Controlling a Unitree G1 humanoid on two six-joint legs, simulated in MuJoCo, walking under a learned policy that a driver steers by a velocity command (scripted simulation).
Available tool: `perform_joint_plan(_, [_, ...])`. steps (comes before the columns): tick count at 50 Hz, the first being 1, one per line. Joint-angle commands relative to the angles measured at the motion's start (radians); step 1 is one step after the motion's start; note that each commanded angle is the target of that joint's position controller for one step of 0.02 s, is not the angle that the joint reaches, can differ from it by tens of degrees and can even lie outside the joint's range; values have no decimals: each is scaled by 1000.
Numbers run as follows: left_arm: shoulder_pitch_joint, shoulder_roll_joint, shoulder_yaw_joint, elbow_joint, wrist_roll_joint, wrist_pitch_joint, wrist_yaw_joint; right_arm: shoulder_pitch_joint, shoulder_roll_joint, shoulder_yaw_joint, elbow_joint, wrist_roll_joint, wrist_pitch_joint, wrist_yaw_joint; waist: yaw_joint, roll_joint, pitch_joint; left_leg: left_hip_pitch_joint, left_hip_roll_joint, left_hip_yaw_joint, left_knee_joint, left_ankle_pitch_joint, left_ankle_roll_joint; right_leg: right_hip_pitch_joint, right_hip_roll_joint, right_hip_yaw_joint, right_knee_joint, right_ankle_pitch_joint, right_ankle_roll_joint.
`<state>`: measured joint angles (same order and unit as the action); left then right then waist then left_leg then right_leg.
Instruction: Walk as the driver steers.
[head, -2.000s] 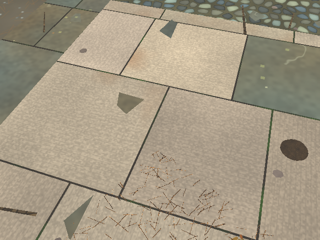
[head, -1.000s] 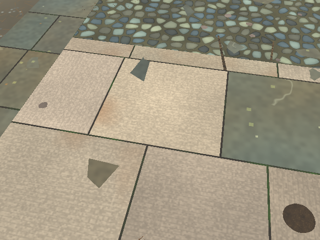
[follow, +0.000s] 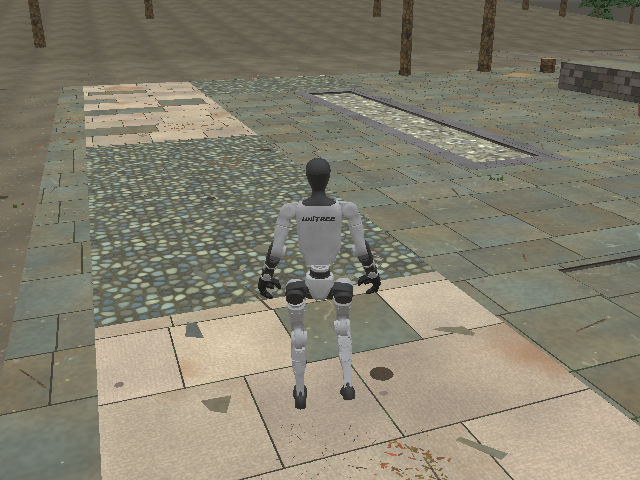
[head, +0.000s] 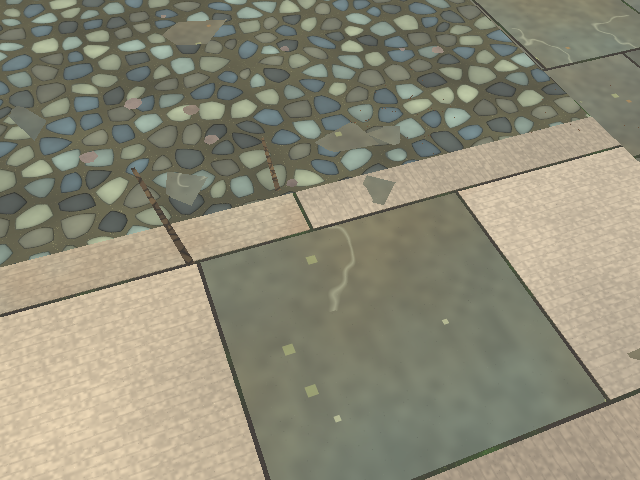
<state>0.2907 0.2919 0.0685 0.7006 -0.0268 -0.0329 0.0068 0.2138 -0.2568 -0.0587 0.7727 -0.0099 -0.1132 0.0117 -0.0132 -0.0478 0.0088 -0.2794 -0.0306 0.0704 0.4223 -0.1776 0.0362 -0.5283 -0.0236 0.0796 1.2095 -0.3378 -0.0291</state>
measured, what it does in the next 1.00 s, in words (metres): walks ahead: right foot, then left foot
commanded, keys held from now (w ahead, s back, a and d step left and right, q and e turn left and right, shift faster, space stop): w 0.48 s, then w+q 0.52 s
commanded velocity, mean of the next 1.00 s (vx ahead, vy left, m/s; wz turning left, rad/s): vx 0.50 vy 0.00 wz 0.05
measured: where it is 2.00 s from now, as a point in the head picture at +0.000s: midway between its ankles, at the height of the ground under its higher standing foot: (273, 278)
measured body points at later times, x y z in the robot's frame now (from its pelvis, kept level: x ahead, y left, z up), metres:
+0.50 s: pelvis +0.26 -0.07 +0.00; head +0.28 -0.09 +0.45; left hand +0.42 +0.17 -0.10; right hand +0.30 -0.36 -0.13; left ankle +0.19 +0.09 -0.65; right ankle +0.29 -0.16 -0.74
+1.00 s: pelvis +0.53 -0.02 -0.02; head +0.57 -0.01 +0.43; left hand +0.57 +0.26 -0.14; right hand +0.72 -0.27 -0.12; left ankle +0.60 +0.06 -0.74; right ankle +0.37 -0.18 -0.64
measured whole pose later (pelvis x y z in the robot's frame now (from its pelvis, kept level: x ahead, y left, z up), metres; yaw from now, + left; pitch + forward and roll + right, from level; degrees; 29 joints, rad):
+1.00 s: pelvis +0.53 -0.02 -0.02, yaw +8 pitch +3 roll -1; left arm 0.28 0.28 0.05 0.81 -0.02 -0.09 0.01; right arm 0.15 -0.29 -0.07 0.72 0.02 -0.06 0.05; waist 0.01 0.00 0.05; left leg -0.48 -0.06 0.03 0.61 -0.19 0.10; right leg -0.27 -0.02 0.00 1.16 -0.47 0.01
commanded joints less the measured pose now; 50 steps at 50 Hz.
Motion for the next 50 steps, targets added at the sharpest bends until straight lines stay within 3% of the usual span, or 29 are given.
perform_joint_plan(1, [-8,42,16,-92,0,-2,-3,18,-113,-29,-28,4,-21,1,1,134,-14,136,280,-244,-247,130,162,-172,-88,40,-28,68,7])
perform_joint_plan(4, [-57,22,6,-107,9,-6,-1,52,-141,-37,5,4,-20,4,-3,106,-11,172,287,-177,-261,251,182,-215,-80,50,-160,155,16])
perform_joint_plan(9, [-219,-4,-13,-140,13,-31,-31,91,-169,-34,43,25,3,-1,-53,107,27,199,250,-63,-260,260,149,-148,-70,-54,-474,348,11])
perform_joint_plan(13, [-315,9,-14,-184,1,-39,-49,160,-200,-37,83,39,26,1,-75,131,59,291,302,-76,-228,275,139,-122,-43,-95,-596,258,-15])
perform_joint_plan(15, [-284,37,-2,-185,6,-41,-53,150,-218,-40,93,46,39,-3,-34,155,40,329,317,-66,-157,441,122,-40,-11,-118,-649,186,-50])
perform_joint_plan(16, [-196,61,13,-161,13,-43,-51,131,-226,-40,95,50,44,-6,27,158,-14,322,297,-32,-51,600,103,101,24,-145,-700,210,-73])
perform_joint_plan(17, [-41,108,40,-110,18,-41,-43,134,-208,-32,97,47,47,-11,100,139,-110,259,251,13,130,680,76,333,50,-158,-724,256,-103])
perform_joint_plan(18, [147,187,66,-73,27,-34,-27,126,-161,-10,68,21,41,-14,172,33,-251,28,202,42,440,408,32,654,-125,51,-685,315,-166])
perform_joint_plan(19, [162,279,75,-67,30,-34,-25,231,-34,31,40,10,17,-2,85,-230,-367,-362,21,-15,783,-348,-22,935,-371,550,-800,175,-333])
perform_joint_plan(20, [181,182,53,-66,24,-38,-27,169,-139,5,55,37,-4,6,136,-125,-385,-468,53,-160,901,-396,-10,917,-371,631,-873,97,-324])
perform_joint_plan(21, [115,146,37,-66,24,-44,-28,80,-172,-6,19,59,-12,9,120,-101,-230,-531,98,-143,909,-313,1,795,-333,468,-885,166,-280])
perform_joint_plan(22, [45,115,27,-69,20,-45,-31,40,-158,-3,14,49,-12,4,86,-34,-154,-500,140,-126,856,-222,1,656,-283,344,-901,255,-251])
perform_joint_plan(23, [-9,85,18,-72,23,-47,-35,29,-152,-7,17,30,-6,1,53,-16,-100,-453,164,-124,796,-169,-7,537,-244,262,-932,325,-235])
perform_joint_plan(25, [-51,60,14,-67,30,-59,-38,81,-121,-7,34,31,22,3,-4,-32,-80,-351,187,-135,744,-104,-20,417,-213,179,-1004,350,-227])
perform_joint_plan(27, [-51,76,20,-43,30,-78,-35,83,-94,-4,39,32,47,0,-20,-21,-47,-355,186,-137,703,-54,-37,367,-214,103,-1051,392,-232])
perform_joint_plan(29, [-27,87,26,-15,40,-85,-24,27,-89,-5,22,31,57,-4,-6,-7,-8,-413,180,-163,630,33,-49,365,-213,40,-1078,399,-222])
perform_joint_plan(34, [-3,109,30,26,39,-84,-6,-97,-72,-3,-14,30,50,13,39,-5,35,-425,136,-154,373,276,-40,414,-194,-108,-1098,389,-162])
perform_joint_plan(37, [38,122,35,60,31,-76,1,-185,-56,6,-55,28,48,28,79,6,68,-445,128,-117,273,292,-24,494,-221,-152,-1088,394,-148])
perform_joint_plan(40, [62,134,42,88,20,-57,5,-238,-57,8,-99,28,48,46,93,2,81,-476,117,-81,217,193,5,603,-253,-179,-1030,460,-130])
perform_joint_plan(41, [58,141,44,93,16,-50,7,-243,-62,6,-112,28,48,53,88,-5,79,-468,108,-61,207,141,19,629,-262,-189,-997,528,-120])
perform_joint_plan(43, [30,170,51,87,14,-35,17,-197,-88,-8,-124,29,51,60,48,-42,26,-354,51,5,202,34,55,650,-259,-225,-874,854,-92])
perform_joint_plan(44, [18,183,54,84,13,-26,23,-113,-116,-24,-112,29,54,58,0,-56,-32,-234,8,37,198,0,78,642,-247,-245,-749,1015,-75])
perform_joint_plan(45, [5,180,50,79,11,-18,29,42,-164,-53,-75,31,55,51,-84,-34,-114,-14,-40,47,141,48,113,571,-205,-276,-543,1045,-44])
perform_joint_plan(46, [23,151,35,59,26,-25,33,203,-255,-87,-46,31,62,30,-145,77,-216,301,80,-167,121,89,177,325,-160,-280,-233,754,1])
perform_joint_plan(47, [132,-4,-15,12,54,-57,11,192,-347,-98,-52,36,55,27,-23,330,-319,643,332,-747,25,-61,377,-132,60,-169,113,-206,64])
perform_joint_plan(48, [24,80,-4,9,18,-98,-6,235,-261,-75,-68,32,49,27,-108,218,-409,702,358,-892,-99,-147,378,-243,54,31,205,-240,40])
perform_joint_plan(49, [-68,119,6,-22,-15,-116,-14,198,-213,-63,-66,25,43,24,-117,175,-266,610,330,-742,-110,-82,328,-315,7,30,189,-153,18])
perform_joint_plan(50, [-94,109,1,-28,-2,-125,-8,132,-189,-56,-80,30,41,22,-75,80,-180,457,288,-623,-109,8,294,-284,-38,21,104,-66,8])
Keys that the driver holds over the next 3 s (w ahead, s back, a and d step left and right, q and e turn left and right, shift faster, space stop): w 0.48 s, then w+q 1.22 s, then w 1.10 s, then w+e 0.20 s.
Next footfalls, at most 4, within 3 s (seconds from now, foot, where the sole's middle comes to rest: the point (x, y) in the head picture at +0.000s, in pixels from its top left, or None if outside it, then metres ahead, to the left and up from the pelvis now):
0.36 right None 0.33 -0.17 -0.78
0.92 left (293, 409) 0.64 0.06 -0.78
1.40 right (347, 291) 0.95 -0.07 -0.78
1.92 left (200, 261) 1.05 0.31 -0.78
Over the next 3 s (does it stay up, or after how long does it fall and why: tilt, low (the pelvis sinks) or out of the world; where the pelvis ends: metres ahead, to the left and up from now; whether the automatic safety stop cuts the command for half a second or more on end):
stays up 1.45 0.50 -0.01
